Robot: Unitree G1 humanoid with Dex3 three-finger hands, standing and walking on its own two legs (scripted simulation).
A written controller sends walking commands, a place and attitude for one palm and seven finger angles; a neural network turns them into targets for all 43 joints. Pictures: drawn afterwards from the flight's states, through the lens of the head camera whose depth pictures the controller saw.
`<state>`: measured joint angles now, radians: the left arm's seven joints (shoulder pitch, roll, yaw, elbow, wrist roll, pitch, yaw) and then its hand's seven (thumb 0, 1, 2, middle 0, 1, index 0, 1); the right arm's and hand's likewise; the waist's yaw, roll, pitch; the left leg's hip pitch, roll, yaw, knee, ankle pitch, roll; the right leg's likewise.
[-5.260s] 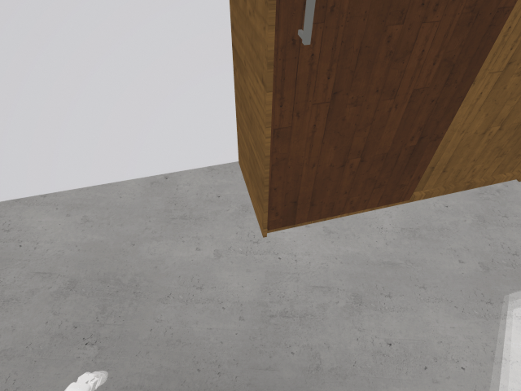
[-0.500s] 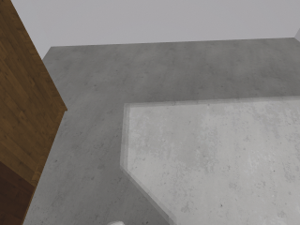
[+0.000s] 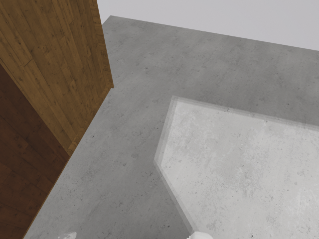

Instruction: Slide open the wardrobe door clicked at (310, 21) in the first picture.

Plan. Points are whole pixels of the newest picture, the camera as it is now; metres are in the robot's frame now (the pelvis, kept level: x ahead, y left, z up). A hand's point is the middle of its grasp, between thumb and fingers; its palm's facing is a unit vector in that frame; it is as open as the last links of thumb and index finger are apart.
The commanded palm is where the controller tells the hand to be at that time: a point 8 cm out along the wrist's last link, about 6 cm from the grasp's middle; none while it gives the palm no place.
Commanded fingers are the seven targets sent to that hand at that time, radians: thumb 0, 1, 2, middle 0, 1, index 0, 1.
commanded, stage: turn to face it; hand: left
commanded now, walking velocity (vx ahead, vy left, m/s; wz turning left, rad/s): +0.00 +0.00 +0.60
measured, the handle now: out of the picture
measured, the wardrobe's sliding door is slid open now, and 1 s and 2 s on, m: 0.00 0.00 0.00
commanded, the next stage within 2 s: none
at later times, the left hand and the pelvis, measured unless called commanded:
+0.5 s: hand out of the picture -0.03 +0.17 -0.17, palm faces +0.35 -0.91 -0.25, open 7.4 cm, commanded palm none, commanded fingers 0.00 0.90 0.90 -0.20 -0.30 -0.20 -0.30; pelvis -0.03 -0.04 -0.01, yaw +20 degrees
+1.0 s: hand out of the picture -0.04 +0.23 -0.15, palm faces +0.58 -0.77 -0.27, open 7.4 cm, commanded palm none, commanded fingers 0.00 0.90 0.90 -0.20 -0.30 -0.20 -0.30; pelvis -0.04 -0.02 -0.01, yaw +37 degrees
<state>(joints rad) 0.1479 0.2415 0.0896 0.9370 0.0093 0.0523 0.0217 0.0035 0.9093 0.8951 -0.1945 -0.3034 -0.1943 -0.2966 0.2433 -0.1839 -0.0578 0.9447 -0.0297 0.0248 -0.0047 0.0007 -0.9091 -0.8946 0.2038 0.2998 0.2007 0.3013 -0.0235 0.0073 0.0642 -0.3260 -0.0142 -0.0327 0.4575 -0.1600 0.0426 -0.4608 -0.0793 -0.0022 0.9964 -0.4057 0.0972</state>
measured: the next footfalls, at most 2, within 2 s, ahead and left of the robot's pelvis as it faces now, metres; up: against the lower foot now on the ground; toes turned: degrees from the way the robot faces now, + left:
right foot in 0.16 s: +0.03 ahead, -0.17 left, +0.00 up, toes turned +5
left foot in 0.58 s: -0.04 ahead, +0.10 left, +0.00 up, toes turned +28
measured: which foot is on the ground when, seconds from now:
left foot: down 0.00-0.16, up 0.18-0.56, down 0.58-1.00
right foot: up 0.00-0.14, down 0.16-0.58, up 0.60-1.00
